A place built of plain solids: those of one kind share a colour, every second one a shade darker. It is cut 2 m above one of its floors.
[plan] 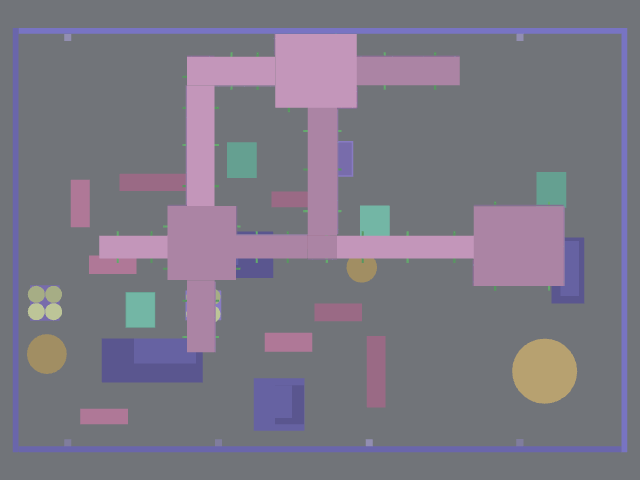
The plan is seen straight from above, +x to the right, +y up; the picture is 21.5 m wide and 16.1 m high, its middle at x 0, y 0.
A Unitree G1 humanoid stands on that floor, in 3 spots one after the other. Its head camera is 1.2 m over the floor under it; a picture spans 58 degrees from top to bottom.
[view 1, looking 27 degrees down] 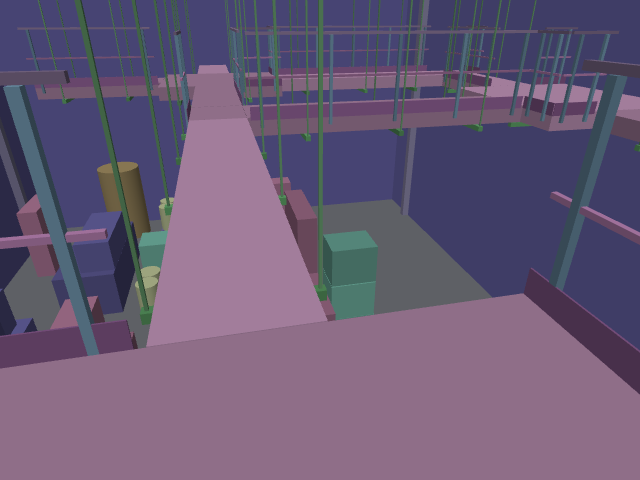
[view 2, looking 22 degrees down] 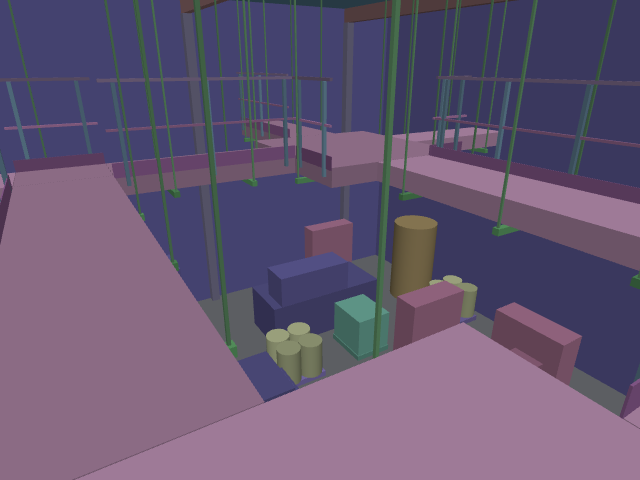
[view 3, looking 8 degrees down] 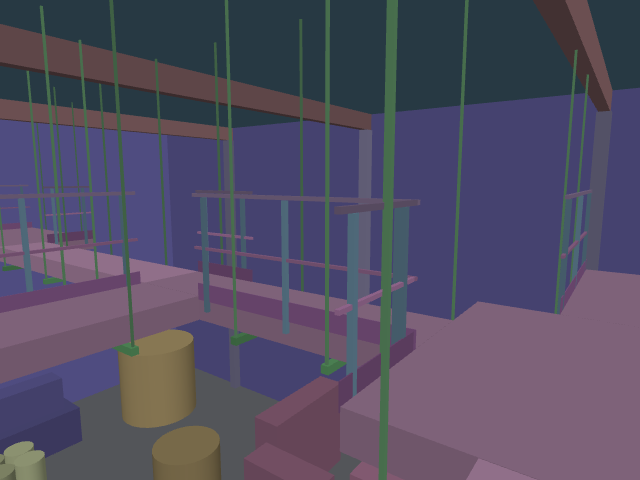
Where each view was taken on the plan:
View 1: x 6.67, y -0.24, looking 167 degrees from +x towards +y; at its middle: rod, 2.48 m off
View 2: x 0.08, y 5.67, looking -121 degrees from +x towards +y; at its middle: cab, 14.25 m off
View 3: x -4.00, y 2.94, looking -54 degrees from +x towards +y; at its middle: wall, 12.31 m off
